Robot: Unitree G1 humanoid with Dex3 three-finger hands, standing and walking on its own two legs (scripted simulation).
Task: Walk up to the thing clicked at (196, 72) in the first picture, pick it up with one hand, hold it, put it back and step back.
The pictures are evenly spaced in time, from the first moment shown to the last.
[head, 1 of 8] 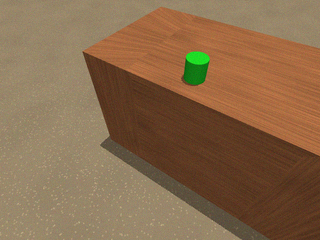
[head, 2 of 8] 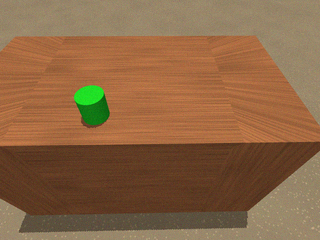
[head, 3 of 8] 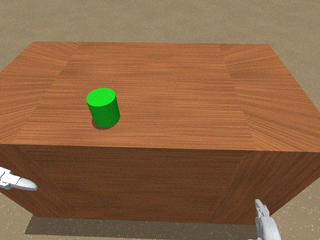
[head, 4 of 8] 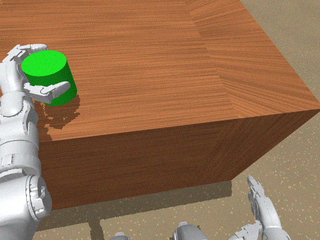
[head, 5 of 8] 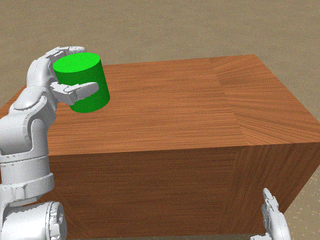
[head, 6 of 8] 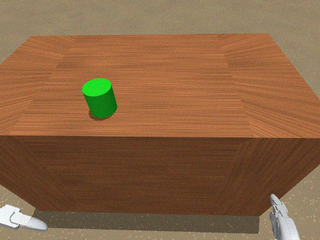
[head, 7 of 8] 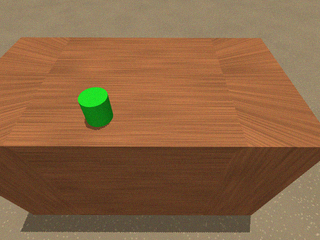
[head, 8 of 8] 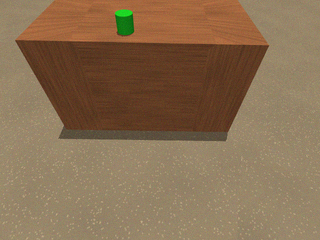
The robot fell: no
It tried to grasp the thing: yes
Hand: left
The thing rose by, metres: 0.25
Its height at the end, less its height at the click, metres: +0.00
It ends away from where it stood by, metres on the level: 0.00
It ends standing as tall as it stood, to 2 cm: yes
